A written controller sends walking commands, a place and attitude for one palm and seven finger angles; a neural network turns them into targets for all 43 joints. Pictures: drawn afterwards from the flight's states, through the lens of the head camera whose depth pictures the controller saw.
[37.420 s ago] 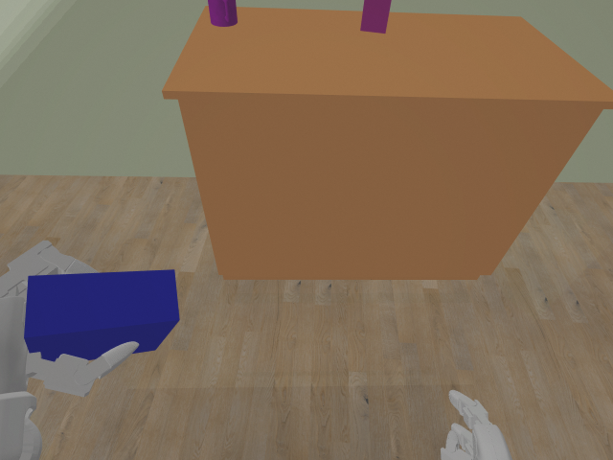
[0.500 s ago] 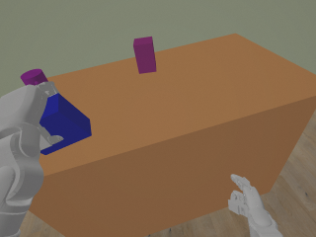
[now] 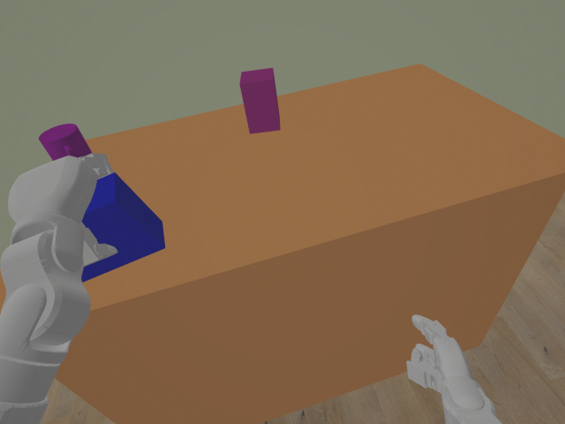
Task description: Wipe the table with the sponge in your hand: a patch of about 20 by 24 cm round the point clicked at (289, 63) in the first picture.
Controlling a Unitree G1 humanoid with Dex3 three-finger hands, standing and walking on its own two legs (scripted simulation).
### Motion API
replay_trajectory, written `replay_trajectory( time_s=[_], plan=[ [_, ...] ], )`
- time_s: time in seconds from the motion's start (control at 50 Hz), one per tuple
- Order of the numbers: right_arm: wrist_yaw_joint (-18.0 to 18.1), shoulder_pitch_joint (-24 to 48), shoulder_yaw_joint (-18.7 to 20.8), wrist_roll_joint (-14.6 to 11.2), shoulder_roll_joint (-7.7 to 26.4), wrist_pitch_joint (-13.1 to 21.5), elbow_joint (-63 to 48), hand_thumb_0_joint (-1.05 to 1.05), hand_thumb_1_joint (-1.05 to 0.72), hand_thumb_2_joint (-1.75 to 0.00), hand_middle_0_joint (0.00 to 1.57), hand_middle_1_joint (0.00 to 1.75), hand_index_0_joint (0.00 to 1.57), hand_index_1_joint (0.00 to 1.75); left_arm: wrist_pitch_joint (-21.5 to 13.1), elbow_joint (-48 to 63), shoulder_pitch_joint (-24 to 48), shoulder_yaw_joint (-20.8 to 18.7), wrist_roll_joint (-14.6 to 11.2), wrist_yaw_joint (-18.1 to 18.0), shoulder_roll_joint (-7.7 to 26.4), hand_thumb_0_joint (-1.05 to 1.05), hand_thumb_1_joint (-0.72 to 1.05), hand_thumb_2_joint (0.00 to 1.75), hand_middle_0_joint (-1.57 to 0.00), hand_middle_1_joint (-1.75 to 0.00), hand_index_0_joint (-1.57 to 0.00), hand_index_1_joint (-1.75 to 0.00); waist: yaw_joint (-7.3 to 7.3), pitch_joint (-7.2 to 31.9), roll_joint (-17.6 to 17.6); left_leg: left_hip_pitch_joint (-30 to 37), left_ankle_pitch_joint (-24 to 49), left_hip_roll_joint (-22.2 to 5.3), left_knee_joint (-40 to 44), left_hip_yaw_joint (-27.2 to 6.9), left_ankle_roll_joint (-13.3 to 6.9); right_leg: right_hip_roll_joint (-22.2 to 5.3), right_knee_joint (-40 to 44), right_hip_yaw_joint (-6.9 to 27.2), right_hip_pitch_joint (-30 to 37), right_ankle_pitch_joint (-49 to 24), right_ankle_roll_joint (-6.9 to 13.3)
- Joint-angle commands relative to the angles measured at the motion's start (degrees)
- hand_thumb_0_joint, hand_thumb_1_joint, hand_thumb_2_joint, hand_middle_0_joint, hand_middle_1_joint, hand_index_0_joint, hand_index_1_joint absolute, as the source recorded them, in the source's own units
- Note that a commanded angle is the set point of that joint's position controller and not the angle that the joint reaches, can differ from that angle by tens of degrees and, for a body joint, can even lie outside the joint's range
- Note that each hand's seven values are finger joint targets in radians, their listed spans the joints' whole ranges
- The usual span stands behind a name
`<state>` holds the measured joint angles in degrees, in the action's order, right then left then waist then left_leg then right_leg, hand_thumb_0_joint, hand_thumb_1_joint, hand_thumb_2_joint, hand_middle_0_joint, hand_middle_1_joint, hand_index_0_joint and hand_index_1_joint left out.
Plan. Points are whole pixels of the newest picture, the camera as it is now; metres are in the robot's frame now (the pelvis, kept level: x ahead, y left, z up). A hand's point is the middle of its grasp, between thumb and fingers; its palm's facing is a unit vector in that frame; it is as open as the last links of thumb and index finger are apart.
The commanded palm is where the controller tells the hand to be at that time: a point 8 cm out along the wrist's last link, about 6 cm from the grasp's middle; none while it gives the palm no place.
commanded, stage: move the sponge above the wiping area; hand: left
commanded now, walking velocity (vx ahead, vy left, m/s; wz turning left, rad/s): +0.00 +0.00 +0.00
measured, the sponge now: (106, 237) +0.27 +0.30 +0.17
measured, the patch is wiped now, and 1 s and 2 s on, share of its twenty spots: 0.00 0.00 0.00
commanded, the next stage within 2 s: none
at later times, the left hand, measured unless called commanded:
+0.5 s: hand (88, 214) +0.28 +0.32 +0.20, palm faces +0.14 -0.05 -0.99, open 9.6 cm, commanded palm +0.24 +0.31 +0.28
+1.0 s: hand (97, 210) +0.30 +0.32 +0.19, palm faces +0.08 -0.02 -1.00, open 9.6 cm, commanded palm +0.26 +0.32 +0.27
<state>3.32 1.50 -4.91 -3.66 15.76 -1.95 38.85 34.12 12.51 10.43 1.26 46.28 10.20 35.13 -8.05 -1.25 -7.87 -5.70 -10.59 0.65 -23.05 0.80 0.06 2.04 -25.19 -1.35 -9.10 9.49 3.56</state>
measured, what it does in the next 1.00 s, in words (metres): stands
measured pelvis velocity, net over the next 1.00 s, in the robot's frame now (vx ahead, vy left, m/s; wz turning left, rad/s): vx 0.02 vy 0.01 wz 0.02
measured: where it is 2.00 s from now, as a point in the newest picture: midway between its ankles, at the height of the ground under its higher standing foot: outside the picture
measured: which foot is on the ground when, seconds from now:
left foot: down 0.00-1.00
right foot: down 0.00-1.00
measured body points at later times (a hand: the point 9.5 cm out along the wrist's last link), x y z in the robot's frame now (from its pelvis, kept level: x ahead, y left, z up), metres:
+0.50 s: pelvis +0.01 +0.02 +0.00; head -0.01 -0.04 +0.45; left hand +0.27 +0.32 +0.25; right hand +0.27 -0.16 -0.08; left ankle +0.03 +0.12 -0.74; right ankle +0.06 -0.08 -0.74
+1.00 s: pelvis +0.02 +0.01 +0.00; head +0.01 -0.04 +0.45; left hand +0.29 +0.32 +0.24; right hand +0.28 -0.17 -0.08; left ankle +0.03 +0.12 -0.74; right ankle +0.06 -0.08 -0.74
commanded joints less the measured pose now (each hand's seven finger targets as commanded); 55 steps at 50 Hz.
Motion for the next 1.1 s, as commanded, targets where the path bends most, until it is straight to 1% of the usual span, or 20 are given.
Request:
replay_trajectory(
  time_s=[0.0, 0.06, 0.14, 0.16, 0.18, 0.26, 0.4, 0.46, 0.5, 0.58, 0.62, 0.66, 0.7, 0.76, 0.8, 0.88, 0.92, 1.02, 1.06, 1.08],
  plan=[
    [0.60, 15.08, 1.46, 0.06, 4.15, 3.86, -10.46, 0.00, -0.90, -0.90, 0.20, 0.30, 0.20, 0.30, -1.13, 7.13, 22.64, -8.73, 3.42, -2.14, 15.12, 0.00, 0.10, 1.30, -1.20, -1.60, -1.20, -1.60, 0.33, 10.94, 4.46, -3.09, 2.36, 1.66, 3.63, -1.26, -1.94, -2.25, 6.66, 6.46, 5.64, 7.81, -1.17],
    [0.85, 15.58, 1.51, -0.03, 4.28, 4.38, -10.95, 0.00, -0.90, -0.90, 0.20, 0.30, 0.20, 0.30, -1.63, 8.02, 24.47, -9.61, 4.45, -1.63, 17.31, 0.00, 0.10, 1.30, -1.20, -1.60, -1.20, -1.60, -0.03, 12.17, 2.33, -2.57, 1.62, 1.61, 3.79, -1.48, -1.86, -1.91, 6.13, 6.97, 5.59, 7.80, -0.76],
    [0.71, 14.29, 1.67, 0.36, 4.60, 4.33, -9.92, 0.00, -0.90, -0.90, 0.20, 0.30, 0.20, 0.30, -2.18, 5.43, 24.19, -8.59, 5.04, -0.91, 16.23, 0.00, 0.10, 1.30, -1.20, -1.60, -1.20, -1.60, -0.14, 12.72, 4.11, -3.13, 4.07, 1.68, 4.53, -1.89, -1.95, -1.94, 5.14, 4.95, 7.09, 4.06, -0.79],
    [0.57, 15.12, 1.61, 0.06, 4.36, 4.68, -10.72, 0.00, -0.90, -0.90, 0.20, 0.30, 0.20, 0.30, -2.25, 7.80, 24.86, -9.53, 5.37, -0.85, 17.26, 0.00, 0.10, 1.30, -1.20, -1.60, -1.20, -1.60, -0.44, 14.33, 1.78, -2.21, 4.10, 1.45, 4.12, -2.09, -1.85, -1.61, 4.89, 6.30, 7.23, 4.30, -0.32],
    [0.42, 15.08, 1.25, 0.41, 4.08, 4.99, -10.74, 0.00, -0.90, -0.90, 0.20, 0.30, 0.20, 0.30, -2.19, 7.22, 25.26, -8.36, 5.35, -0.80, 16.06, 0.00, 0.10, 1.30, -1.20, -1.60, -1.20, -1.60, -0.83, 14.95, 3.71, -3.08, 5.21, 1.65, 3.95, -1.55, -1.87, -2.32, 4.20, 5.10, 8.38, 3.57, -0.55],
    [0.41, 14.37, 1.69, 0.22, 4.71, 4.30, -10.06, 0.00, -0.90, -0.90, 0.20, 0.30, 0.20, 0.30, -2.11, 5.24, 23.54, -10.91, 5.87, -0.39, 18.64, 0.00, 0.10, 1.30, -1.20, -1.60, -1.20, -1.60, -0.45, 13.44, 2.88, -2.83, 5.16, 1.19, 4.20, -2.22, -1.72, -1.49, 4.64, 5.90, 6.97, 2.89, -0.27],
    [0.27, 12.99, 1.54, 0.14, 4.35, 4.23, -9.82, 0.00, -0.90, -0.90, 0.20, 0.30, 0.20, 0.30, -2.22, 4.12, 25.06, -6.17, 5.85, 0.28, 13.79, 0.00, 0.10, 1.30, -1.20, -1.60, -1.20, -1.60, 0.46, 13.27, 3.93, -2.29, 6.25, 1.22, 5.18, -2.53, -1.96, -1.17, 4.39, 3.32, 6.56, 1.84, -0.51],
    [0.65, 13.41, 1.66, 0.17, 4.86, 4.12, -9.94, 0.00, -0.90, -0.90, 0.20, 0.30, 0.20, 0.30, -2.00, 2.97, 26.31, -8.87, 7.13, 0.28, 17.75, 0.00, 0.10, 1.30, -1.20, -1.60, -1.20, -1.60, 0.16, 13.38, 3.54, -2.35, 4.92, 1.06, 4.78, -2.57, -1.85, -1.08, 4.74, 4.81, 6.11, 2.75, -0.15],
    [0.38, 12.79, 1.54, 0.21, 4.44, 4.07, -9.60, 0.00, -0.90, -0.90, 0.20, 0.30, 0.20, 0.30, -2.43, 3.32, 27.50, -6.21, 6.93, 0.46, 14.81, 0.00, 0.10, 1.30, -1.20, -1.60, -1.20, -1.60, 0.36, 14.57, 3.13, -1.81, 7.10, 1.29, 5.14, -2.65, -1.96, -1.08, 4.21, 3.20, 7.03, 1.20, -0.29],
    [0.20, 13.22, 1.20, 0.51, 4.36, 4.68, -10.27, 0.00, -0.90, -0.90, 0.20, 0.30, 0.20, 0.30, -2.51, 5.38, 29.78, -5.62, 8.17, 0.72, 15.19, 0.00, 0.10, 1.30, -1.20, -1.60, -1.20, -1.60, -0.23, 17.56, 1.90, -1.10, 9.99, 1.57, 4.56, -2.36, -2.06, -1.27, 3.31, 3.14, 8.32, -1.38, 0.05],
    [0.25, 12.28, 1.60, 0.39, 4.57, 3.82, -9.46, 0.00, -0.90, -0.90, 0.20, 0.30, 0.20, 0.30, -2.33, 2.47, 26.70, -5.23, 7.57, 0.93, 13.99, 0.00, 0.10, 1.30, -1.20, -1.60, -1.20, -1.60, 0.21, 14.73, 3.83, -1.35, 9.28, 1.25, 5.27, -2.88, -2.01, -0.90, 4.12, 2.52, 7.05, -1.02, -0.29],
    [0.26, 13.20, 1.57, 0.08, 4.65, 3.86, -9.90, 0.00, -0.90, -0.90, 0.20, 0.30, 0.20, 0.30, -2.01, 2.29, 26.87, -8.17, 8.05, 0.95, 17.27, 0.00, 0.10, 1.30, -1.20, -1.60, -1.20, -1.60, -0.03, 14.22, 3.70, -1.52, 8.16, 0.97, 4.74, -2.82, -1.98, -0.68, 4.42, 4.00, 6.43, -0.23, 0.03],
    [0.04, 12.17, 1.47, 0.21, 4.62, 3.49, -9.15, 0.00, -0.90, -0.90, 0.20, 0.30, 0.20, 0.30, -1.96, 0.48, 27.66, -6.14, 7.98, 1.17, 15.18, 0.00, 0.10, 1.30, -1.20, -1.60, -1.20, -1.60, 0.52, 14.57, 3.62, -1.87, 9.50, 1.28, 4.92, -2.49, -1.94, -0.94, 4.28, 2.96, 7.14, -1.21, -0.22],
    [0.21, 13.03, 1.50, 0.20, 4.81, 3.52, -10.17, 0.00, -0.90, -0.90, 0.20, 0.30, 0.20, 0.30, -2.12, 1.25, 27.83, -7.98, 8.47, 1.25, 17.61, 0.00, 0.10, 1.30, -1.20, -1.60, -1.20, -1.60, -0.03, 15.30, 2.90, -1.75, 8.90, 1.34, 4.26, -2.41, -2.01, -0.88, 4.18, 4.16, 7.12, -1.24, 0.04],
    [0.01, 12.02, 1.58, 0.24, 4.51, 3.33, -9.63, 0.00, -0.90, -0.90, 0.20, 0.30, 0.20, 0.30, -2.67, 0.50, 27.11, -6.31, 8.01, 1.47, 15.22, 0.00, 0.10, 1.30, -1.20, -1.60, -1.20, -1.60, 0.39, 15.82, 3.70, -1.60, 10.28, 1.56, 4.36, -2.31, -2.08, -1.03, 3.96, 2.95, 7.74, -2.14, -0.30],
    [0.11, 11.90, 1.52, 0.71, 4.68, 4.00, -10.11, 0.00, -0.90, -0.90, 0.20, 0.30, 0.20, 0.30, -3.64, 1.87, 26.39, -8.50, 8.23, 1.47, 17.66, 0.00, 0.10, 1.30, -1.20, -1.60, -1.20, -1.60, -0.23, 17.78, 4.23, -1.77, 11.86, 1.99, 3.00, -1.63, -2.31, -1.67, 3.20, 3.58, 8.99, -4.54, -0.22],
    [0.10, 11.29, 1.83, 0.45, 4.93, 3.30, -9.75, 0.00, -0.90, -0.90, 0.20, 0.30, 0.20, 0.30, -4.18, 0.53, 23.41, -8.32, 7.39, 1.51, 16.67, 0.00, 0.10, 1.30, -1.20, -1.60, -1.20, -1.60, 0.14, 14.51, 4.16, -2.25, 10.77, 1.71, 3.83, -2.12, -2.19, -1.40, 4.05, 2.99, 7.71, -3.75, -0.48],
    [0.79, 10.19, 2.10, 0.41, 5.40, 3.69, -9.11, 0.00, -0.90, -0.90, 0.20, 0.30, 0.20, 0.30, -5.43, -2.87, 26.56, -7.65, 7.54, 1.18, 16.80, 0.00, 0.10, 1.30, -1.20, -1.60, -1.20, -1.60, 1.05, 13.60, 4.78, -2.26, 8.88, 1.86, 3.66, -2.02, -2.27, -1.44, 4.90, 2.99, 6.34, -1.88, -0.60],
    [1.07, 10.88, 2.28, 0.12, 5.28, 4.53, -9.98, 0.00, -0.90, -0.90, 0.20, 0.30, 0.20, 0.30, -6.59, -0.45, 28.58, -10.29, 7.91, 0.70, 20.21, 0.00, 0.10, 1.30, -1.20, -1.60, -1.20, -1.60, 0.73, 16.02, 3.39, -1.03, 8.08, 1.82, 2.86, -2.19, -2.34, -1.26, 4.81, 4.85, 6.82, -0.92, -0.21],
    [1.13, 10.32, 1.94, 0.68, 5.16, 5.03, -9.72, 0.00, -0.90, -0.90, 0.20, 0.30, 0.20, 0.30, -7.07, -1.20, 31.19, -8.02, 8.38, 0.68, 18.24, 0.00, 0.10, 1.30, -1.20, -1.60, -1.20, -1.60, 0.94, 17.17, 3.77, -1.44, 9.72, 2.33, 2.65, -1.52, -2.42, -1.83, 4.18, 3.62, 7.60, -2.37, -0.38]
  ],
)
